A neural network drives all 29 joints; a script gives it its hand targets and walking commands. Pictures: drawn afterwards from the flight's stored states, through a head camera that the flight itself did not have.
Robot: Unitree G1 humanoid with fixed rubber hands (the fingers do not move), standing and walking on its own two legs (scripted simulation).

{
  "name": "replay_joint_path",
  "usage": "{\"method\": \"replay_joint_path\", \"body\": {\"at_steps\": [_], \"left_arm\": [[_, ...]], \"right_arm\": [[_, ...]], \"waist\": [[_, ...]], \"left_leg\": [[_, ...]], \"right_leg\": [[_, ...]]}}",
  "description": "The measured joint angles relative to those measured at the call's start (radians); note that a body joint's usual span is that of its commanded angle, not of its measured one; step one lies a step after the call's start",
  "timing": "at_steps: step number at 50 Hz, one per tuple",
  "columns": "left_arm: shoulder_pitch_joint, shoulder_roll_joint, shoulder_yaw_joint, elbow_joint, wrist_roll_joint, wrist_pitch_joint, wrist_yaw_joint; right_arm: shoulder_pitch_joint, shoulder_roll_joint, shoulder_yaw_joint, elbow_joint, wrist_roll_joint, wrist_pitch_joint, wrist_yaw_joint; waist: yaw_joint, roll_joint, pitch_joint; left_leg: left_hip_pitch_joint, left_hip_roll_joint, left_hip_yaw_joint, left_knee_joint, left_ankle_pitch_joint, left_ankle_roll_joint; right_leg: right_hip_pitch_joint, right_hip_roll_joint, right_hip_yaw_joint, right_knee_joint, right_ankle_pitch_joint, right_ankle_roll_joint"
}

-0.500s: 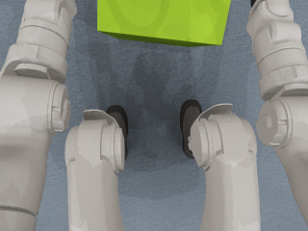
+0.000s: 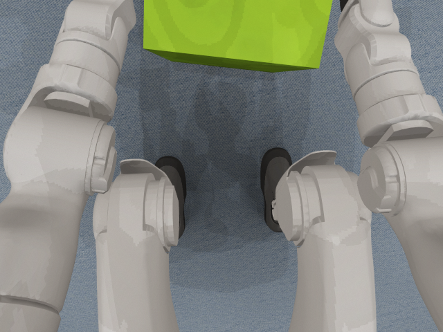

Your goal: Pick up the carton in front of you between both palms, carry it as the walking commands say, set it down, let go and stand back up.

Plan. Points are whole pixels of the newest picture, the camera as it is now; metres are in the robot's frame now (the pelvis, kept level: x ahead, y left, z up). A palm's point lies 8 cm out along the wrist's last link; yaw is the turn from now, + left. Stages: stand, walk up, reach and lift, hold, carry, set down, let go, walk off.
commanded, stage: reach and lift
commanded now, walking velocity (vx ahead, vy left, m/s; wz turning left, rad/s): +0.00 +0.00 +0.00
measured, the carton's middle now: out of the picture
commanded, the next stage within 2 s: none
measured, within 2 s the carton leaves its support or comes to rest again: leaves its support in 0.28 s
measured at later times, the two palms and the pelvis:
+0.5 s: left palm out of the picture +0.55 +0.14 -0.12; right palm out of the picture +0.52 -0.16 -0.11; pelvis +0.01 +0.00 +0.00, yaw +1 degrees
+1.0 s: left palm out of the picture +0.50 +0.14 +0.07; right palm out of the picture +0.49 -0.16 +0.07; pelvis +0.00 +0.00 +0.12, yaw +2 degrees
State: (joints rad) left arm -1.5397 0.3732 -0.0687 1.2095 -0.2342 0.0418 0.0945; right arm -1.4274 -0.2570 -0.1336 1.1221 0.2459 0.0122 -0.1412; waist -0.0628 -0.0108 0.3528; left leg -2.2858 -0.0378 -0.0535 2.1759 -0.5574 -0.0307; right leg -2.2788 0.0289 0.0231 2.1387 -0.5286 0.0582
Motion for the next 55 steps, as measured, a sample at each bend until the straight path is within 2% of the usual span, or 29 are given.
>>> {"method": "replay_joint_path", "body": {"at_steps": [2,5,10,13,16,18,21,24,28,35,39,45,55], "left_arm": [[-0.017,-0.012,0.011,0.011,0.013,0.0,0.025],[-0.045,-0.019,0.026,0.043,0.038,0.004,0.034],[-0.056,-0.037,0.115,0.051,0.128,0.053,0.022],[-0.014,-0.053,0.158,-0.002,0.16,0.086,0.01],[0.048,-0.071,0.173,-0.069,0.163,0.11,0.017],[0.095,-0.084,0.17,-0.123,0.155,0.125,0.034],[0.164,-0.109,0.171,-0.214,0.149,0.157,0.053],[0.234,-0.137,0.189,-0.302,0.165,0.198,0.053],[0.299,-0.192,0.266,-0.354,0.225,0.244,0.039],[0.329,-0.269,0.451,-0.313,0.398,0.289,-0.018],[0.345,-0.293,0.5,-0.323,0.452,0.298,-0.037],[0.391,-0.323,0.519,-0.382,0.473,0.313,-0.048],[0.558,-0.365,0.473,-0.503,0.436,0.339,-0.044]], "right_arm": [[-0.018,0.012,-0.02,0.009,-0.018,-0.001,-0.025],[-0.032,0.019,-0.044,0.017,-0.041,0.004,-0.035],[-0.034,0.029,-0.129,-0.009,-0.128,0.072,-0.007],[-0.007,0.03,-0.147,-0.049,-0.149,0.114,0.017],[0.035,0.038,-0.15,-0.105,-0.142,0.147,0.022],[0.071,0.051,-0.151,-0.156,-0.134,0.166,0.012],[0.142,0.087,-0.166,-0.251,-0.131,0.192,-0.037],[0.222,0.118,-0.192,-0.34,-0.151,0.221,-0.03],[0.293,0.167,-0.255,-0.394,-0.219,0.259,-0.006],[0.315,0.235,-0.388,-0.368,-0.406,0.32,0.051],[0.328,0.253,-0.418,-0.384,-0.459,0.337,0.072],[0.365,0.269,-0.412,-0.433,-0.475,0.357,0.084],[0.508,0.302,-0.349,-0.514,-0.442,0.374,0.08]], "waist": [[0.001,0.0,0.011],[0.003,0.003,0.021],[0.002,0.015,0.019],[0.0,0.016,-0.004],[-0.002,0.01,-0.038],[-0.004,0.005,-0.066],[-0.003,-0.002,-0.12],[0.004,-0.006,-0.195],[0.014,0.0,-0.301],[0.017,0.025,-0.435],[0.018,0.031,-0.469],[0.024,0.027,-0.5],[0.028,0.022,-0.55]], "left_leg": [[0.005,-0.001,-0.001,-0.003,0.003,0.0],[0.01,-0.004,-0.004,-0.003,0.005,0.0],[0.011,-0.013,-0.003,0.02,-0.005,0.001],[0.005,-0.016,0.0,0.035,-0.018,0.003],[-0.004,-0.019,0.003,0.045,-0.029,0.003],[-0.008,-0.022,0.002,0.045,-0.033,0.0],[-0.012,-0.033,-0.003,0.035,-0.033,-0.011],[-0.006,-0.045,-0.007,0.009,-0.028,-0.023],[0.027,-0.059,-0.014,-0.052,-0.013,-0.032],[0.109,-0.074,-0.028,-0.206,0.034,-0.033],[0.155,-0.076,-0.031,-0.287,0.057,-0.029],[0.223,-0.076,-0.032,-0.378,0.073,-0.029],[0.396,-0.077,-0.043,-0.507,0.06,-0.028]], "right_leg": [[0.006,0.001,0.0,-0.004,0.003,0.001],[0.013,0.003,-0.001,-0.006,0.004,0.002],[0.017,0.005,0.003,0.018,-0.01,0.008],[0.01,0.007,0.009,0.036,-0.024,0.011],[0.0,0.014,0.015,0.046,-0.035,0.016],[-0.006,0.023,0.021,0.047,-0.038,0.021],[-0.012,0.041,0.033,0.039,-0.038,0.032],[-0.01,0.055,0.044,0.017,-0.034,0.039],[0.023,0.057,0.049,-0.038,-0.023,0.037],[0.109,0.057,0.048,-0.189,0.015,0.025],[0.153,0.064,0.055,-0.27,0.041,0.025],[0.216,0.073,0.068,-0.359,0.06,0.027],[0.387,0.069,0.074,-0.484,0.045,0.016]]}}
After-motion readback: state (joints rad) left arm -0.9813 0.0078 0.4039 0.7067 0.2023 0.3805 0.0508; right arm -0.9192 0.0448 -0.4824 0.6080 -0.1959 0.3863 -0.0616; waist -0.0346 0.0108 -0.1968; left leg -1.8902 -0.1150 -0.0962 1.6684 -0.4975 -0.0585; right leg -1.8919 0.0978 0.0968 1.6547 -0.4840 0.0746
